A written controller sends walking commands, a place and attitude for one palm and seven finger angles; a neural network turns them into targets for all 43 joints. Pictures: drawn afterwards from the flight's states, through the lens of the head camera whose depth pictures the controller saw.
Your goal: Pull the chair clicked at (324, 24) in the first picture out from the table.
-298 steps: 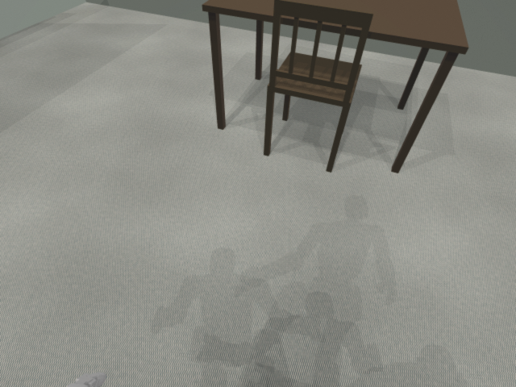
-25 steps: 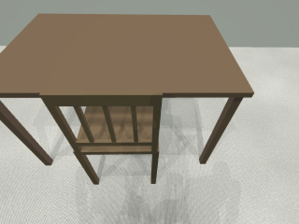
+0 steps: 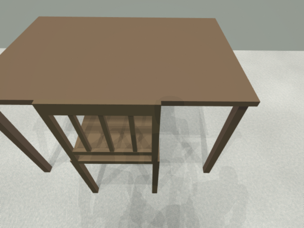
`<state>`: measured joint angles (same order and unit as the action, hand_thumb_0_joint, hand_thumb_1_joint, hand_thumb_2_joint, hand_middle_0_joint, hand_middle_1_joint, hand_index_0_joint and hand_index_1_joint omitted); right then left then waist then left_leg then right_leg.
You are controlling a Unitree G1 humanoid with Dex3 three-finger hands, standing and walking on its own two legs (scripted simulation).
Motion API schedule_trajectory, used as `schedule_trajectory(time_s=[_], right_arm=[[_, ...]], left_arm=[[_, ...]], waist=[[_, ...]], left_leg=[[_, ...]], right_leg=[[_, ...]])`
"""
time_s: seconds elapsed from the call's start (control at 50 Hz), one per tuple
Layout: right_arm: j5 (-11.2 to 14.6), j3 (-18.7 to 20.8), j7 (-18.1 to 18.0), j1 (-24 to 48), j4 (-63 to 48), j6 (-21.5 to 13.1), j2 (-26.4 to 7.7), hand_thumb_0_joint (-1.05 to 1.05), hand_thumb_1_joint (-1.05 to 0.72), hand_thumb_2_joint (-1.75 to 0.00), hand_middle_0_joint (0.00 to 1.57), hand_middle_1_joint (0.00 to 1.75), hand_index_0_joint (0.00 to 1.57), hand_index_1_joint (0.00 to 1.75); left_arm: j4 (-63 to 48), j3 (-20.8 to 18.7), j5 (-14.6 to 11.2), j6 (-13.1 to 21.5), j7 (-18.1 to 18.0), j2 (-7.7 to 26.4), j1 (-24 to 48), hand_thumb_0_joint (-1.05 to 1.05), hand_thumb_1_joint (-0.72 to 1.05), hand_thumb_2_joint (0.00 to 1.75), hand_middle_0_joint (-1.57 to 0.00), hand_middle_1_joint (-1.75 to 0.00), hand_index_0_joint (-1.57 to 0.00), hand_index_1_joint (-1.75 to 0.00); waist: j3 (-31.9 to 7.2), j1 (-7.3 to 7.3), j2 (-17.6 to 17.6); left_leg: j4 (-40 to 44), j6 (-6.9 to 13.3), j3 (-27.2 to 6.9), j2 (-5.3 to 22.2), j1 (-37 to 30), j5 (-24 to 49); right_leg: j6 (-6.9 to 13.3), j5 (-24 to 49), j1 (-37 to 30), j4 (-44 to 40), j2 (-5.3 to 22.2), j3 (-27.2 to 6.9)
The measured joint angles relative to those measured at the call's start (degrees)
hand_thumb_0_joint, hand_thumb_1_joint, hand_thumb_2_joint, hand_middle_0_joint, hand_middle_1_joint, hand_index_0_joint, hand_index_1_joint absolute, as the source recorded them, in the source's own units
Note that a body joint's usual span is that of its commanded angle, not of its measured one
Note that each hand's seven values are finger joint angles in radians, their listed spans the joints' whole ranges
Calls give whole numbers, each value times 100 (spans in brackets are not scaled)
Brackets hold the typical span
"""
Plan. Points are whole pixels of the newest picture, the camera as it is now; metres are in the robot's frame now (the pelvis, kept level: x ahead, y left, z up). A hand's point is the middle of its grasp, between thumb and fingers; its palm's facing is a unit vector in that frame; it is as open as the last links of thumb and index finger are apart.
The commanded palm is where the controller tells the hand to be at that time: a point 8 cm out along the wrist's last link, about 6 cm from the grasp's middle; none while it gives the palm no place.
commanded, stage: come to a stop and stand still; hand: left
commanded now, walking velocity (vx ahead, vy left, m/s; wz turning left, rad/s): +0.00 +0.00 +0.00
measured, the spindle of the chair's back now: (107, 134) +0.45 +0.20 -0.11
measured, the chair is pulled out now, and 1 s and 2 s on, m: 0.00 0.00 0.00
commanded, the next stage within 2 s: look again from close up in 0.26 s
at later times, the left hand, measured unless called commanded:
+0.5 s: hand out of the picture -0.02 +0.18 -0.18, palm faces -0.01 -0.98 -0.18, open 7.4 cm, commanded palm none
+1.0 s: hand out of the picture -0.03 +0.24 -0.18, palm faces -0.01 -0.98 -0.20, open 7.4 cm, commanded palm none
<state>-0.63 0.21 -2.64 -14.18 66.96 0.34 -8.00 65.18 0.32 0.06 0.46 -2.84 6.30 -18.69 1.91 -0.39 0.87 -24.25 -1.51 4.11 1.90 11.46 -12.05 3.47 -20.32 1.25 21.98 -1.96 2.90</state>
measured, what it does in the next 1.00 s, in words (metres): shifts its weight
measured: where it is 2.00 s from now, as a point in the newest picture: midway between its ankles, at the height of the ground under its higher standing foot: outside the picture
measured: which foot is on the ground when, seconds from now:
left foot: down 0.00-1.00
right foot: down 0.00-1.00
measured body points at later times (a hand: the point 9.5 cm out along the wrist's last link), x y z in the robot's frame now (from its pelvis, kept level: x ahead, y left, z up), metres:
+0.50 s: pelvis +0.00 +0.02 -0.01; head +0.03 +0.01 +0.44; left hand -0.02 +0.23 -0.16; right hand +0.03 -0.21 -0.16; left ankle +0.01 +0.12 -0.74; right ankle -0.09 -0.07 -0.73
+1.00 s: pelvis -0.02 +0.06 +0.00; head -0.01 +0.07 +0.45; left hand -0.03 +0.29 -0.16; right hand -0.02 -0.17 -0.16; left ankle +0.01 +0.11 -0.74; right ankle -0.08 -0.07 -0.74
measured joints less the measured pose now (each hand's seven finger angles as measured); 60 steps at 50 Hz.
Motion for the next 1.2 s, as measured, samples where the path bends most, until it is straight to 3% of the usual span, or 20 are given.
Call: schedule_trajectory(time_s=[0.36, 0.44, 0.54, 0.58, 0.64, 0.68, 0.86, 1.2], right_arm=[[8, -13, -35, 91, -28, 38, -29, 1, -92, -90, 20, 30, 20, 30], [-7, 54, 67, 112, -425, 14, -174, 1, -92, -90, 20, 30, 20, 30], [-20, 70, 92, -27, -783, -166, -184, 1, -92, -90, 20, 30, 20, 30], [-25, 34, 63, -170, -808, -167, -134, 1, -91, -90, 20, 30, 20, 30], [-29, -5, 34, -233, -795, -104, -112, 1, -92, -90, 20, 30, 20, 30], [-25, 0, 34, -167, -764, -59, -147, 1, -93, -90, 20, 30, 20, 30], [-32, -33, 166, -164, -777, -61, -174, 1, -93, -90, 20, 30, 20, 30], [36, -74, 169, -111, -392, -105, -129, 1, -91, -90, 20, 30, 20, 30]], left_arm=[[19, -28, -4, -47, 1, 56, -24, 0, 90, 90, -20, -30, -20, -30], [-198, 17, 111, 218, -73, -37, -161, 0, 90, 90, -20, -30, -20, -30], [-432, 24, 58, 183, -45, 81, -227, 0, 90, 90, -20, -30, -20, -30], [-520, -6, 41, 72, -55, 185, -143, 0, 90, 90, -20, -30, -20, -30], [-678, -18, 46, 30, -34, 285, 54, 0, 90, 90, -20, -30, -20, -30], [-717, -7, 57, 33, -21, 276, 198, 0, 90, 90, -20, -30, -20, -30], [-714, 27, 78, -76, 43, 393, 151, 0, 91, 90, -20, -30, -20, -30], [-199, 122, 67, -31, 64, 307, -267, 0, 90, 90, -20, -30, -20, -30]], waist=[[82, -29, 13], [88, -3, -174], [56, 171, -188], [-73, 134, -106], [-168, 21, -12], [-132, -15, -85], [-111, 46, -47], [-78, -56, 50]], left_leg=[[-107, -13, 13, 22, -88, -162], [-1176, 206, -119, 28, 553, -625], [-918, 395, -67, -170, 377, -389], [-963, 468, -69, -248, 349, -555], [-1043, 553, 1, -391, 455, -563], [-1046, 582, 9, -408, 529, -503], [-460, 710, 98, -552, 492, -61], [32, 726, 91, -641, 335, 191]], right_leg=[[-4, -59, -164, -73, -18, -22], [-63, -1, 140, 129, -119, -84], [-127, -109, 522, 1183, -67, -45], [-174, -166, 574, 1395, 7, -55], [-177, -414, 511, 1058, 133, -215], [-291, -416, 520, 917, 143, -263], [-393, -52, 679, 704, 286, -337], [-482, 140, 578, 336, 364, -338]])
